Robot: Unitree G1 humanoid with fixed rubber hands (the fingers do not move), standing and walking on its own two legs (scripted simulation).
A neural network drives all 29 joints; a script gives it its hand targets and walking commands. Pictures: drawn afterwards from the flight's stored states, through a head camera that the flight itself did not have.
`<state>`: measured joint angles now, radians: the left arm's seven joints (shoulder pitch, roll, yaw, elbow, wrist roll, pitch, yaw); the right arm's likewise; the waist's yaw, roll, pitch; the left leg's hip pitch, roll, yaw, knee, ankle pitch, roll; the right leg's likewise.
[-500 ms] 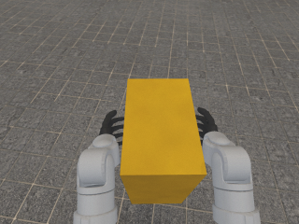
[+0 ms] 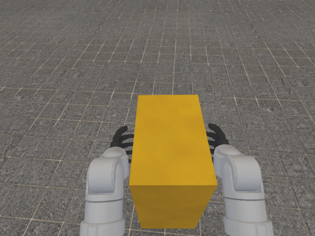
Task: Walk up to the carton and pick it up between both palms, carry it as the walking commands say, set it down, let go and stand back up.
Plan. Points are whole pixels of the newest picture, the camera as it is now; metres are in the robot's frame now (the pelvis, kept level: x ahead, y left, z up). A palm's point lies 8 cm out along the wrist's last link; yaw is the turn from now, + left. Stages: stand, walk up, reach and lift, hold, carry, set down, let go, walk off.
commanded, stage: carry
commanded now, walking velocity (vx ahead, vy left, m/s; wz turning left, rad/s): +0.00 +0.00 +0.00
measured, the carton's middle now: (167, 165) +0.31 +0.00 +0.02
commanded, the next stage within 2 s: hold in 0.88 s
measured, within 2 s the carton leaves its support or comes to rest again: neither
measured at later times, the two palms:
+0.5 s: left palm (116, 166) +0.26 +0.12 +0.10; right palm (226, 164) +0.27 -0.12 +0.10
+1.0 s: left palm (121, 175) +0.27 +0.11 +0.05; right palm (223, 172) +0.27 -0.13 +0.05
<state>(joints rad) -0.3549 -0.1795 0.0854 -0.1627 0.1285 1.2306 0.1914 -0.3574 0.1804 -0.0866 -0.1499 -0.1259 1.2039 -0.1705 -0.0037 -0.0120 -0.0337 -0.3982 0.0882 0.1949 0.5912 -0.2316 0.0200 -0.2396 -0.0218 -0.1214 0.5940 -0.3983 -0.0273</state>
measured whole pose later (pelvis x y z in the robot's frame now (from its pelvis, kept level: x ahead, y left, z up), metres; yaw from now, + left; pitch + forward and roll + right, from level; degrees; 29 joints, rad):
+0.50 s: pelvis -0.03 +0.00 +0.00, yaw +0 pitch +1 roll +0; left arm -0.34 -0.18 0.10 -0.06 0.15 1.20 0.17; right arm -0.36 0.18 -0.09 -0.03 -0.14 1.17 -0.16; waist -0.01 0.00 -0.11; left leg -0.39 0.10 0.19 0.53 -0.16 0.02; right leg -0.24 0.00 -0.13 0.54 -0.33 -0.04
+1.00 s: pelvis -0.03 -0.01 +0.01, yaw -2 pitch -2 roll +1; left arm -0.30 -0.16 0.10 0.18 0.24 0.83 0.09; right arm -0.33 0.17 -0.09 0.24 -0.25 0.79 -0.07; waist 0.01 -0.04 0.03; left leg -0.27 0.02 0.02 0.39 -0.08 0.00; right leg -0.15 0.03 0.01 0.47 -0.28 -0.03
